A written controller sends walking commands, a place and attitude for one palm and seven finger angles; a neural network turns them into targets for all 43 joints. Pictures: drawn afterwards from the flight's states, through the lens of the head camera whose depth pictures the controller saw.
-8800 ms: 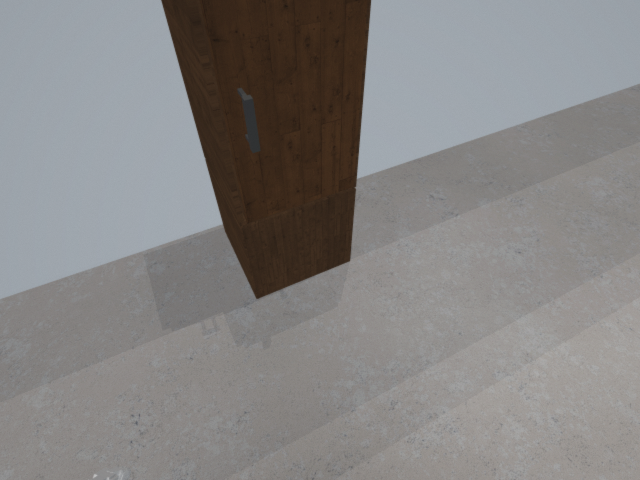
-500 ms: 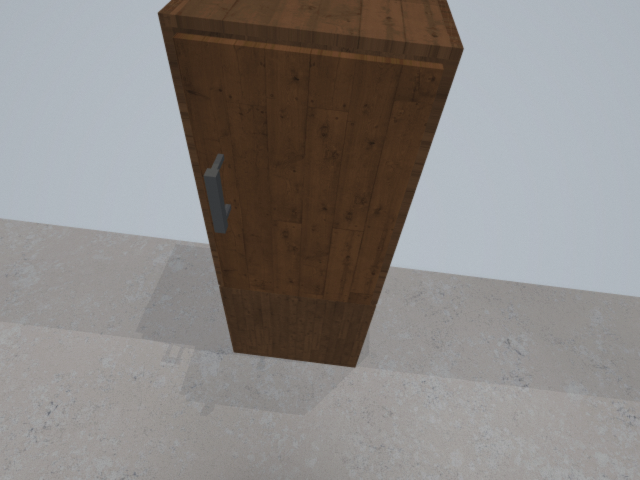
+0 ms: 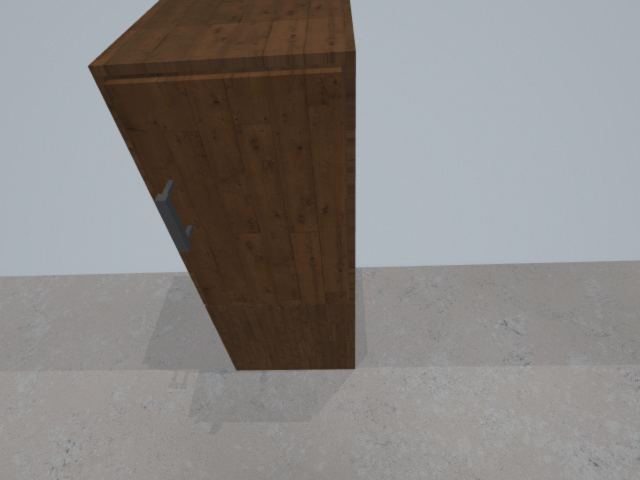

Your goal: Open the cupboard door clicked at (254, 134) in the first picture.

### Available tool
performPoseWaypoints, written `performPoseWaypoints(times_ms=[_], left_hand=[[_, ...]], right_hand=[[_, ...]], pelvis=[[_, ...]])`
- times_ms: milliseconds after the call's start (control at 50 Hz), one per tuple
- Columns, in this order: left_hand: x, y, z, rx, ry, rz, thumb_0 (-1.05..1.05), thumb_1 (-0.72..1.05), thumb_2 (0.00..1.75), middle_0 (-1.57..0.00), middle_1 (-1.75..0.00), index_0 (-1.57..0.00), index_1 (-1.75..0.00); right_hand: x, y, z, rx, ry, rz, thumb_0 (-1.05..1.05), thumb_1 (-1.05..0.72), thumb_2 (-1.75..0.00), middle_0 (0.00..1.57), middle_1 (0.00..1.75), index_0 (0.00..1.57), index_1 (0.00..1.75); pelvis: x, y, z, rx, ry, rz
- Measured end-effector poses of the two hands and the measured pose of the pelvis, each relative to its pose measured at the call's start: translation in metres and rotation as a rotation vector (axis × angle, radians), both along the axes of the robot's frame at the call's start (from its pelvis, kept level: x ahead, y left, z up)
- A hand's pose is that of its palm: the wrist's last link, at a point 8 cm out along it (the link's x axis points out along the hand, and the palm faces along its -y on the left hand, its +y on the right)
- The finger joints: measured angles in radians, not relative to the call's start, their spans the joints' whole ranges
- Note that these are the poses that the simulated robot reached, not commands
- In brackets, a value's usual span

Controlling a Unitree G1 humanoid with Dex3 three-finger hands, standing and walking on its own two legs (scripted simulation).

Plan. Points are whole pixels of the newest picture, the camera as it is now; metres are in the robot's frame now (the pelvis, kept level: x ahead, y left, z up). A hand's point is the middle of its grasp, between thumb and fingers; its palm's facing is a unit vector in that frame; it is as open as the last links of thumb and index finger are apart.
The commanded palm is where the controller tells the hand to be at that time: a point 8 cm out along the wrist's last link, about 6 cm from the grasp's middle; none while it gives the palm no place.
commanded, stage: come to a stop and stand still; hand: left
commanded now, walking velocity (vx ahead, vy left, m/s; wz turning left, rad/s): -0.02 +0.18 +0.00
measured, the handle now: (177, 216) +0.57 +0.32 -0.01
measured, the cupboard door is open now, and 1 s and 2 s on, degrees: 0 0 0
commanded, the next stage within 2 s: look again from close up in 0.82 s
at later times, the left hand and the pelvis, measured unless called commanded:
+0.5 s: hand out of the picture -0.01 +0.26 -0.18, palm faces +0.06 -0.97 -0.25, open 7.4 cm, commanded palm none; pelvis -0.02 +0.07 -0.02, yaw +1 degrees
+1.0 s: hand out of the picture +0.01 +0.24 -0.18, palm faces -0.01 -0.98 -0.20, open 7.4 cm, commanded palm none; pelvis +0.00 +0.07 -0.01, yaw -1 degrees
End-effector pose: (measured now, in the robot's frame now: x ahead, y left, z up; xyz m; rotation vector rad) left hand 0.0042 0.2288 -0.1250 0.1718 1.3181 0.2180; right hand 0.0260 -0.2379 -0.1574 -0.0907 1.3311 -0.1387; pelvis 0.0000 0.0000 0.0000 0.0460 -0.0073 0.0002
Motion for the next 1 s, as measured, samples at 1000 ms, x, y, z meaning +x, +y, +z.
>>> performPoseWaypoints(times_ms=[1000], left_hand=[[0.007, 0.063, -0.028, -0.051, 0.047, -0.066, 0.01, 0.90, 0.90, -0.20, -0.30, -0.20, -0.30]], right_hand=[[-0.043, 0.074, 0.005, -0.053, 0.070, 0.014, 0.00, -0.91, -0.90, 0.20, 0.30, 0.19, 0.30]], pelvis=[[-0.003, 0.065, -0.010, -0.040, -0.003, -0.016]])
